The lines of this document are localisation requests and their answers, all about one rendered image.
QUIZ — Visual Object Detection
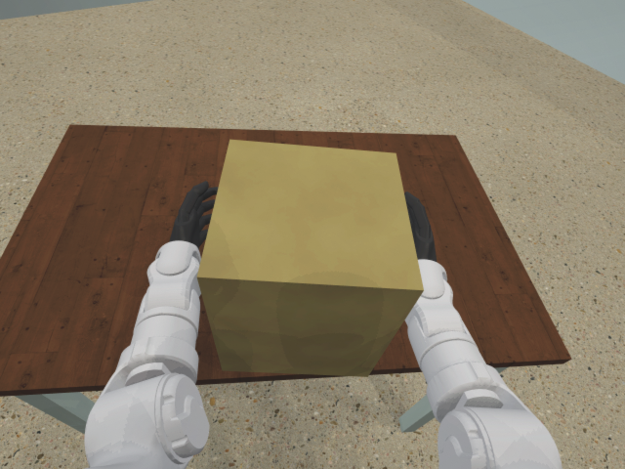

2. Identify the robot right hand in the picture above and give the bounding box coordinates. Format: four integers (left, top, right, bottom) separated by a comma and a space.
404, 192, 437, 262

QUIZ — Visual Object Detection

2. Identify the right robot upper arm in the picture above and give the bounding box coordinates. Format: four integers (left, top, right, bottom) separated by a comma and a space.
437, 406, 562, 469

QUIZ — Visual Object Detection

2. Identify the carton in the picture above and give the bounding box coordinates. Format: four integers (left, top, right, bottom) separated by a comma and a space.
197, 140, 424, 377

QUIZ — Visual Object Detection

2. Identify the left robot upper arm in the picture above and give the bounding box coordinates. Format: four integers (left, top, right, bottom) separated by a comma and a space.
85, 372, 209, 469

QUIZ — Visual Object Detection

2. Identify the right robot forearm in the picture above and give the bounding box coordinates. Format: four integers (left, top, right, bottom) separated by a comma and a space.
405, 259, 563, 469

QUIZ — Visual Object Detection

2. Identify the robot left hand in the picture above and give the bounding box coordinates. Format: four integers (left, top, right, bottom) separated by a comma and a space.
169, 181, 218, 250

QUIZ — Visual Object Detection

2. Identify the left robot forearm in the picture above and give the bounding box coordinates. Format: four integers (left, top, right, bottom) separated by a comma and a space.
85, 240, 201, 466

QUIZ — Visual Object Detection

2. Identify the table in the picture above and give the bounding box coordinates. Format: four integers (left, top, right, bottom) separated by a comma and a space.
0, 125, 572, 434

